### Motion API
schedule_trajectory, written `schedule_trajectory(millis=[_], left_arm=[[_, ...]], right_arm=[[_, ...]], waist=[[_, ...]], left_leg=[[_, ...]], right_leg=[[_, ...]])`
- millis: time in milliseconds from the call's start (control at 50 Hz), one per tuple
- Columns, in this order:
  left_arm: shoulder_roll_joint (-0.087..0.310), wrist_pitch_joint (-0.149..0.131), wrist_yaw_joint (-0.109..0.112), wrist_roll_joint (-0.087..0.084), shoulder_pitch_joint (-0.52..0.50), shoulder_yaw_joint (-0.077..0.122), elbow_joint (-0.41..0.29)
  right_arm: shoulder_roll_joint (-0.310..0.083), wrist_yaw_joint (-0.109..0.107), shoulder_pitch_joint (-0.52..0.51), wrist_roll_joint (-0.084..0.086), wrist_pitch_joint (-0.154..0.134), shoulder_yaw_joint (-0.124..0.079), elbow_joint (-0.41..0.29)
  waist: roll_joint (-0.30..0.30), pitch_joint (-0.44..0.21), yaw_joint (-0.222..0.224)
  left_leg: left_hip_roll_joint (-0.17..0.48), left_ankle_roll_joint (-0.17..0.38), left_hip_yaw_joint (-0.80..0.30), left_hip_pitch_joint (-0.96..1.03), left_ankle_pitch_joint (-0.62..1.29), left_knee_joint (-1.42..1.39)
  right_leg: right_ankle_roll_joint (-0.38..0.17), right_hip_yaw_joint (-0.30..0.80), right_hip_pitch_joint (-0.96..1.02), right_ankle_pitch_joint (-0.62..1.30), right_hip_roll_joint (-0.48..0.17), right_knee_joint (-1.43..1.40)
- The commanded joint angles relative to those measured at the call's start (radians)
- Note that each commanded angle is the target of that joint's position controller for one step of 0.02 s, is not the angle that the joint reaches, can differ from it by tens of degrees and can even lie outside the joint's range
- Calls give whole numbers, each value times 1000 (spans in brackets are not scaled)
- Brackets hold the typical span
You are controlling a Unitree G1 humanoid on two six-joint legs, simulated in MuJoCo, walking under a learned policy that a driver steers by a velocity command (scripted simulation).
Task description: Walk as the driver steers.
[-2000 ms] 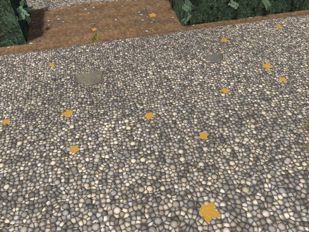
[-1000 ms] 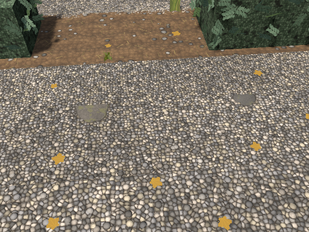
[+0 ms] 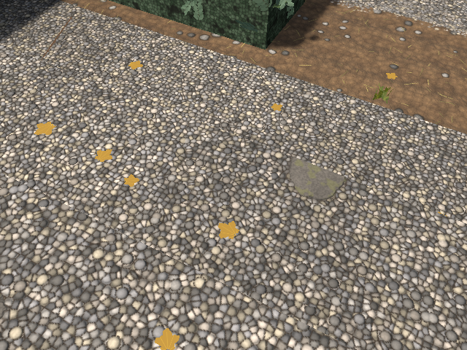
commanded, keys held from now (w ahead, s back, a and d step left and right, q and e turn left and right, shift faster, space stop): e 0.56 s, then w+e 0.44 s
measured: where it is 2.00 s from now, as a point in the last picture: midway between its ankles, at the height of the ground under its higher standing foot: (358, 336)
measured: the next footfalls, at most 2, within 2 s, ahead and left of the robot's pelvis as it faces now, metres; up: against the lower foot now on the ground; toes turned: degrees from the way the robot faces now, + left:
right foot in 0.38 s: +0.07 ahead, -0.19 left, +0.00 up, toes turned -13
left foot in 1.00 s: +0.29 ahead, -0.07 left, +0.00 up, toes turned -33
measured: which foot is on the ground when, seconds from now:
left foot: down 0.00-0.40, up 0.42-0.98, down 1.00-1.00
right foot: up 0.00-0.36, down 0.38-1.00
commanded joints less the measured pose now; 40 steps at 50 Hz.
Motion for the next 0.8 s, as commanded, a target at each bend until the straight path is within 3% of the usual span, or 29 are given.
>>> schedule_trajectory(millis=[20, 60, 80, 100, 120, 140, 160, 200, 220, 240, 260, 300, 340, 380, 400, 420, 440, 460, 480, 500, 520, 560, 620, 640, 700, 800], left_arm=[[9, 33, -75, -12, 266, 0, 101], [24, 25, -94, -32, 196, -6, 92], [-7, 76, -54, -73, 30, -36, 24], [4, 98, -32, -76, 21, -36, -3], [35, 106, -21, -67, 49, -31, 0], [145, 34, -9, -31, 16, -4, -29], [129, 0, 5, -28, 7, -12, -29], [92, -13, 36, -10, 10, -31, -11], [90, -14, 38, -6, 29, -33, -3], [83, -10, 33, 1, 57, -36, 14], [65, -7, 21, 8, 83, -40, 29], [28, -9, -12, -4, 102, -46, 40], [35, -16, -34, -26, 117, -37, 38], [68, -36, -44, -36, 145, -15, 31], [90, -47, -41, -24, 182, 0, 28], [247, -67, -15, -21, 261, 34, -1], [291, -90, -21, 3, 283, 45, -19], [257, -93, -26, 10, 249, 52, -9], [212, -82, -32, -16, 174, 46, -27], [171, -65, -32, -47, 124, 33, -43], [158, -49, -31, -53, 104, 27, -54], [145, -35, -37, -29, 80, 18, -84], [128, -43, -42, -21, 152, 11, -75], [129, -48, -41, -20, 173, 10, -69], [134, -56, -50, -23, 208, 6, -64], [156, -48, -57, -25, 217, -1, -71]], right_arm=[[-44, 41, -160, 17, -14, 10, -99], [-77, 63, -83, 21, -6, 7, -59], [-55, -9, 21, -21, 35, 12, -29], [-90, -42, 10, -35, 53, 12, -29], [-99, -61, -24, -29, 66, 10, -36], [-224, -8, 105, 21, 27, -37, -21], [-200, -12, 150, 31, 14, -39, 4], [-137, -62, 193, -4, -5, -31, 9], [-120, -87, 137, -18, -13, -32, -15], [-96, -103, 49, -22, -24, -28, -40], [-100, -108, -34, -19, -33, -30, -58], [-134, -108, -78, -25, -37, -45, -59], [-147, -108, -81, -41, -31, -56, -51], [-119, -106, -96, -42, -22, -44, -31], [-70, -101, -65, -52, -17, -28, -16], [36, -99, -23, -64, -19, 0, -89], [4, -84, -82, -59, -30, 2, -113], [-64, -82, -147, -38, -15, -15, -101], [-136, -97, -136, -41, -5, -43, -78], [-158, -104, -84, -63, 2, -55, -49], [-127, -102, -66, -78, 7, -45, -37], [-92, -83, -24, -70, 15, -37, -17], [-68, -63, -19, -76, 39, -18, 8], [-72, -60, -45, -78, 44, -13, 6], [-71, -61, -120, -73, 39, 5, -1], [-63, -59, -170, -78, 21, 39, -6]], waist=[[27, -54, 111], [49, -21, 46], [88, -102, -54], [125, -102, -29], [133, -110, -9], [75, -44, -64], [105, -16, -75], [133, 2, -120], [121, -14, -103], [91, -17, -65], [75, -10, -34], [88, 1, -21], [94, 6, -12], [77, -10, 13], [18, -44, 27], [-253, -180, 4], [-107, -120, 35], [-67, -30, 47], [-102, -27, 20], [-110, -44, -14], [-106, -27, -42], [-89, -31, -61], [-104, 10, -14], [-107, 26, 5], [-90, 22, 50], [-92, 32, 84]], left_leg=[[193, 75, -64, -187, 202, -47], [230, 38, -136, -160, -91, -2], [251, 44, -151, -30, 60, -75], [270, 47, -165, 36, 135, -21], [274, 44, -159, 76, 173, 22], [391, 194, -356, 209, -24, 6], [462, 268, -429, 288, -53, -29], [514, 327, -453, 315, -5, -82], [514, 318, -414, 296, 28, -101], [477, 267, -334, 233, 16, -127], [412, 214, -233, 151, -14, -138], [355, 166, -131, 85, -76, -136], [347, 134, -86, 97, -123, -106], [335, 80, -46, 61, -195, -20], [293, 24, 7, 7, -249, 85], [98, -110, 170, -132, -515, 459], [19, -124, -14, -340, -611, 515], [58, -121, -73, -406, -518, 577], [69, -119, -51, -407, -466, 647], [85, -119, -52, -362, -422, 688], [101, -115, -52, -298, -368, 691], [87, -110, -36, -217, -217, 671], [98, -124, -33, -245, -137, 571], [105, -130, -42, -293, -147, 528], [116, -134, -57, -375, -173, 398], [90, -127, -25, -302, -197, 274]], right_leg=[[52, 19, 275, 181, -67, -132], [76, 9, 281, 204, -67, -265], [-2, -53, 246, 99, 37, -374], [-30, -33, 250, 77, 44, -401], [-51, -41, 248, 92, 54, -437], [-33, 24, 39, 267, -10, -362], [-40, 54, -78, 209, -38, -373], [-64, 40, -169, -26, -24, -214], [-66, 42, -160, -127, -32, -141], [-69, 34, -78, -129, -45, -160], [-68, -13, 38, -56, -28, -225], [-74, -70, 159, 123, 12, -307], [-103, -89, 227, 195, 38, -419], [-154, -87, 363, 362, 75, -579], [-201, -24, 483, 480, 40, -634], [-457, 379, 689, 967, -250, -693], [-546, 554, 716, 860, -345, -728], [-461, 449, 656, 681, -272, -749], [-413, 374, 629, 652, -221, -748], [-389, 331, 571, 647, -198, -758], [-371, 304, 474, 632, -179, -779], [-362, 265, 388, 571, -134, -804], [-354, 333, 403, 54, -111, -891], [-352, 382, 449, -27, -125, -899], [-362, 459, 567, -81, -140, -874], [-378, 512, 525, -111, -115, -844]])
